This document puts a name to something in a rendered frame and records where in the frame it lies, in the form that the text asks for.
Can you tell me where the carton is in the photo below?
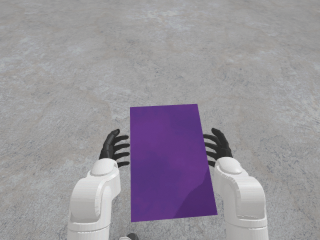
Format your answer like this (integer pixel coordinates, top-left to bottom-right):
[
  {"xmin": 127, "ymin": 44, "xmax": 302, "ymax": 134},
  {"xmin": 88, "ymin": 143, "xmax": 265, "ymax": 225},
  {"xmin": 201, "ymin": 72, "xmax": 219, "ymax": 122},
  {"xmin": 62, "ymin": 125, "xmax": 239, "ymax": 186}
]
[{"xmin": 130, "ymin": 104, "xmax": 218, "ymax": 222}]

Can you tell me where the robot right hand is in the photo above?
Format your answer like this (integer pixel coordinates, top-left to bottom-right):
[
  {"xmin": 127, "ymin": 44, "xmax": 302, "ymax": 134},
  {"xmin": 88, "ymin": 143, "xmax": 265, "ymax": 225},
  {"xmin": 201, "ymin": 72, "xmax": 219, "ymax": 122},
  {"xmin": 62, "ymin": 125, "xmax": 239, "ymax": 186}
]
[{"xmin": 203, "ymin": 128, "xmax": 233, "ymax": 168}]

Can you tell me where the right robot forearm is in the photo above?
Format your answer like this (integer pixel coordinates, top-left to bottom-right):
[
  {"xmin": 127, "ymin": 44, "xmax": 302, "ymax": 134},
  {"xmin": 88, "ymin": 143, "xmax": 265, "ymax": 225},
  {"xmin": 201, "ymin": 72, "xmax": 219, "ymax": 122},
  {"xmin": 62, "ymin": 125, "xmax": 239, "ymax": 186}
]
[{"xmin": 212, "ymin": 157, "xmax": 269, "ymax": 240}]

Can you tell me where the robot left hand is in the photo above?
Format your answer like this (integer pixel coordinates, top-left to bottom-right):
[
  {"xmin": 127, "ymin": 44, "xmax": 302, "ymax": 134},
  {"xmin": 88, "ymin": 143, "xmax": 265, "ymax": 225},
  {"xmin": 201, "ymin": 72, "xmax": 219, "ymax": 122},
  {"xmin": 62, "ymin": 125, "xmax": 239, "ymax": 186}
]
[{"xmin": 99, "ymin": 129, "xmax": 130, "ymax": 168}]

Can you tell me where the left robot forearm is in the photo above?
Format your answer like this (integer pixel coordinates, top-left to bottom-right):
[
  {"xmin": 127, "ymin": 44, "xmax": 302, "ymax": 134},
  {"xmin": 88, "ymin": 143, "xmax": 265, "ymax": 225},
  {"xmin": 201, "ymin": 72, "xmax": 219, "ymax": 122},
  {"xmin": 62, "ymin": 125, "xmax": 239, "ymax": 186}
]
[{"xmin": 67, "ymin": 158, "xmax": 121, "ymax": 240}]

